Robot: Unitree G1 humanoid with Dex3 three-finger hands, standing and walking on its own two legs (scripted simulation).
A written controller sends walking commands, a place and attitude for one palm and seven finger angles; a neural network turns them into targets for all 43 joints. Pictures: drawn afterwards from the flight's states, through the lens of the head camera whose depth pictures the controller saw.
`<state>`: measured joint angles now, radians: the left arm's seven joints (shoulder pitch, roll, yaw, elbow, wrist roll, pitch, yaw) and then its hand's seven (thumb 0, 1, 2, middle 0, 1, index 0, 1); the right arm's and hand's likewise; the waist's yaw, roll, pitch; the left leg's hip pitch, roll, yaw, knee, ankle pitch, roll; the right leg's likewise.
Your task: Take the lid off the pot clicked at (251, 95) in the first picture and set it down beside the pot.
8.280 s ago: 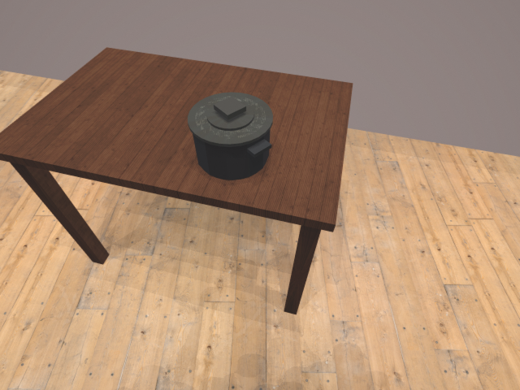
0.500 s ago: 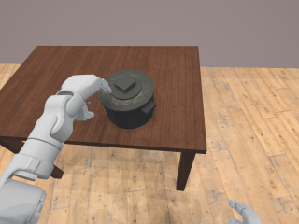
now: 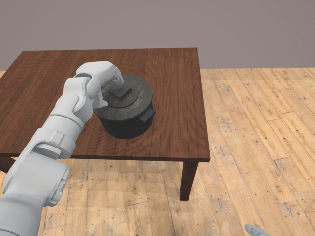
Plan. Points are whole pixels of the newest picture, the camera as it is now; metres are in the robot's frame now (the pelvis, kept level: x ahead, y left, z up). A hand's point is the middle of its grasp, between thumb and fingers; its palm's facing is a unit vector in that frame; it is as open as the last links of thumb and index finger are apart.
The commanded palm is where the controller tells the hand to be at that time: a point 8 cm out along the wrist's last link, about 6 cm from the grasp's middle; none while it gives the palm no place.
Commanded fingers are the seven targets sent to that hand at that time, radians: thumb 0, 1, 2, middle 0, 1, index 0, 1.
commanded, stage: move the open hand above the knob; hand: left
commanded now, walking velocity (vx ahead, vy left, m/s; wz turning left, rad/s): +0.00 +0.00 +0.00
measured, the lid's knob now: (120, 90) +0.53 +0.12 +0.04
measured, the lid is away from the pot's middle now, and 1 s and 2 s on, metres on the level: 0.00 0.00 0.00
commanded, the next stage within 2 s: lower the open fingers around the knob in 0.96 s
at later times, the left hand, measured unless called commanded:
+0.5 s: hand (111, 79) +0.50 +0.12 +0.12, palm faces -0.35 -0.06 -0.94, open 10.1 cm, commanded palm +0.50 +0.13 +0.17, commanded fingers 0.00 -0.25 1.30 -0.81 -0.08 -0.81 -0.08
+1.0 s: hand (111, 79) +0.50 +0.12 +0.12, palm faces -0.34 -0.05 -0.94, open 10.1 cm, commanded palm +0.50 +0.12 +0.17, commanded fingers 0.00 -0.25 1.30 -0.81 -0.08 -0.81 -0.08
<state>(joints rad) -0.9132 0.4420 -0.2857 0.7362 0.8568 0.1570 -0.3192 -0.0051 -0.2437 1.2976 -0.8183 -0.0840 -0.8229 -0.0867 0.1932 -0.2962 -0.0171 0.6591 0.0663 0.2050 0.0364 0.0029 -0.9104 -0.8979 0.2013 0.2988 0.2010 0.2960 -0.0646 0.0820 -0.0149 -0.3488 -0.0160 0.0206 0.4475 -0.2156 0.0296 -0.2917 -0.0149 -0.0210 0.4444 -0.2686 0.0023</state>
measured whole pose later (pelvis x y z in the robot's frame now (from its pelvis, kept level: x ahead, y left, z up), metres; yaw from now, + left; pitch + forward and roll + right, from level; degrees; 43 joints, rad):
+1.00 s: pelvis +0.00 +0.01 +0.00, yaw -2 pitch +11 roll +0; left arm -1.15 0.40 -0.26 1.08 0.91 0.18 -0.27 -0.01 -0.24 1.30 -0.82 -0.08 -0.82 -0.09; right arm 0.27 -0.28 -0.03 0.71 0.05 0.15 0.00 0.00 -0.91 -0.90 0.20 0.30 0.20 0.30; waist -0.13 0.06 -0.08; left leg -0.44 -0.01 0.06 0.47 -0.23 0.04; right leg -0.39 -0.01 0.02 0.46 -0.26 0.02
